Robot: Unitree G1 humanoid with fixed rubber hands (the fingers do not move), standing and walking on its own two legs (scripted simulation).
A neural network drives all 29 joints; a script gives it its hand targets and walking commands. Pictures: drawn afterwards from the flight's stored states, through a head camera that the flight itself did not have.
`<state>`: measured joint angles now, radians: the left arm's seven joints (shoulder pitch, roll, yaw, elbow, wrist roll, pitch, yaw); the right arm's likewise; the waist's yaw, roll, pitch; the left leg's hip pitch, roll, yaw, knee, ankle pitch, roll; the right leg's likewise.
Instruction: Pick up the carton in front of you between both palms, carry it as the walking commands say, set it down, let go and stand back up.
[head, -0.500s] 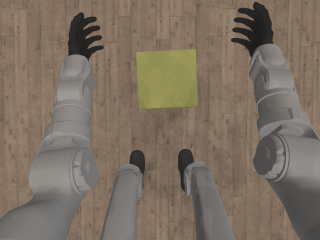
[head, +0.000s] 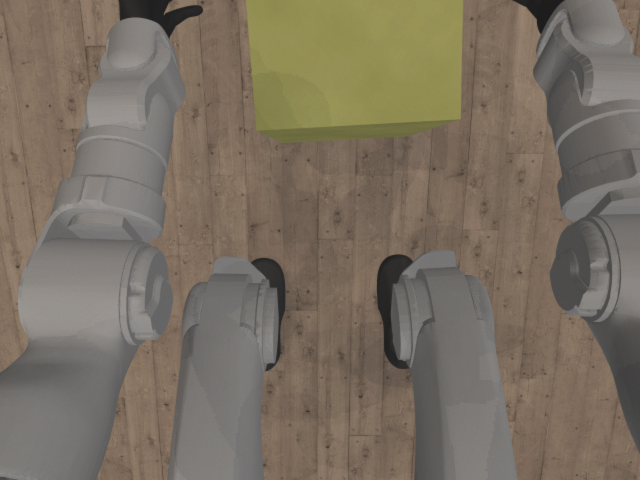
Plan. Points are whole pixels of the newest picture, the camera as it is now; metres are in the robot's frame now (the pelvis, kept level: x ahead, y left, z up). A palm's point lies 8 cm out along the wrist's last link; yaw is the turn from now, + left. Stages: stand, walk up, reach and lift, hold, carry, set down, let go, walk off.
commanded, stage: reach and lift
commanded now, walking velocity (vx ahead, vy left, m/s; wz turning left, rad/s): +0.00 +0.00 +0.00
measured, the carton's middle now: (347, 54) +0.55 -0.04 -0.30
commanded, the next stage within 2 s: none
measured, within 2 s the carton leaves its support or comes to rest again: leaves its support in 1.12 s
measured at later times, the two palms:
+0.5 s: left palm (186, 39) +0.56 +0.15 -0.23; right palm (504, 13) +0.56 -0.21 -0.23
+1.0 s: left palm (211, 41) +0.55 +0.12 -0.23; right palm (488, 19) +0.56 -0.19 -0.23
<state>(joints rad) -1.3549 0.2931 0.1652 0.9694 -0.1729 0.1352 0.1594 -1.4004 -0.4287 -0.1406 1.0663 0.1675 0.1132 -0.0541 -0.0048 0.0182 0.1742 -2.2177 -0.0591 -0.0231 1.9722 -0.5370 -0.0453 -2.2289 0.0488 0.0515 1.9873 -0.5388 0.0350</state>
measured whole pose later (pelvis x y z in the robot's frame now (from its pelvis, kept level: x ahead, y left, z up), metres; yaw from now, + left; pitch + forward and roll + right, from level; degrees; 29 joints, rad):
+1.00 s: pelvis +0.00 +0.00 -0.06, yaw +0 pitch +35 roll +2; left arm -1.51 0.21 0.28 1.05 -0.05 0.16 0.12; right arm -1.57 -0.38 -0.14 1.17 0.09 0.16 -0.05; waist -0.01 0.02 0.42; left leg -2.23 -0.07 -0.03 2.22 -0.59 -0.06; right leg -2.24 0.03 0.03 2.24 -0.59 0.01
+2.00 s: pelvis +0.02 +0.00 +0.14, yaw -2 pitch +38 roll +1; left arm -0.83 -0.07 0.43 0.62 0.17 0.37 0.09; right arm -0.87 -0.01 -0.37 0.69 -0.17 0.38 -0.06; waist 0.00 0.01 -0.21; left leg -1.69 -0.11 -0.10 1.54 -0.51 -0.06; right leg -1.70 0.11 0.11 1.54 -0.49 0.05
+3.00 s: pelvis +0.09 +0.00 +0.35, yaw -3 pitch -2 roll +0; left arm -0.27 -0.15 0.27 0.42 0.26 0.59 0.01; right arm -0.27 0.15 -0.27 0.43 -0.26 0.60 -0.03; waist 0.00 0.00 -0.08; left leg -0.20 -0.05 -0.15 0.49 -0.25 -0.01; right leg -0.21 0.05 0.15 0.49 -0.24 0.01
